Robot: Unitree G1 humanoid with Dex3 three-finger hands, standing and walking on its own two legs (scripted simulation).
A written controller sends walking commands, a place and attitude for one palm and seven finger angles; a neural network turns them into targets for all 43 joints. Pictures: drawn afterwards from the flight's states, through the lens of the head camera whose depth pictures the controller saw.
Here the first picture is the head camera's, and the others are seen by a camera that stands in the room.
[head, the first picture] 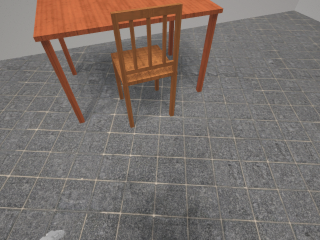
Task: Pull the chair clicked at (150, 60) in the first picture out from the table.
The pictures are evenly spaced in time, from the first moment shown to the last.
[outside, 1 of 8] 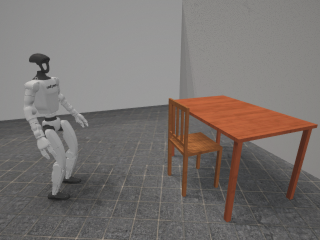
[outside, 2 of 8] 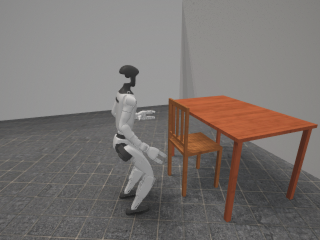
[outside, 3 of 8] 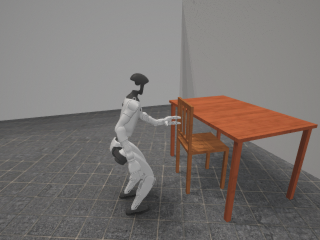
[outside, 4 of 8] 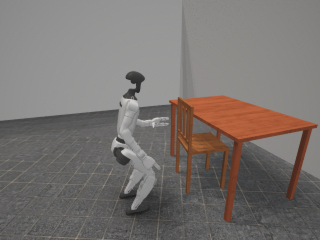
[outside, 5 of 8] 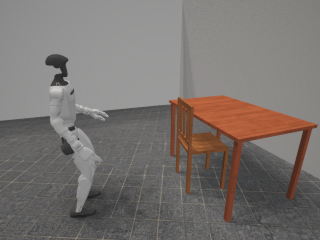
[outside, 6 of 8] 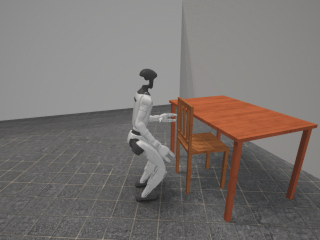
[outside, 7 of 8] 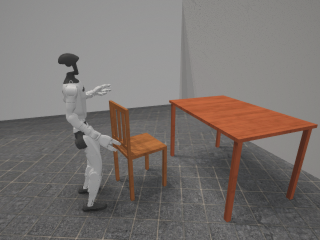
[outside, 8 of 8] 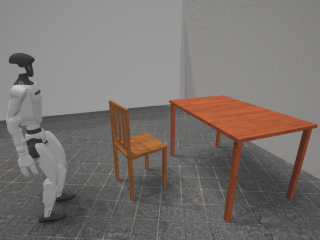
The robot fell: no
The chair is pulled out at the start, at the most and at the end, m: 0.00 0.53 0.52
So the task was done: yes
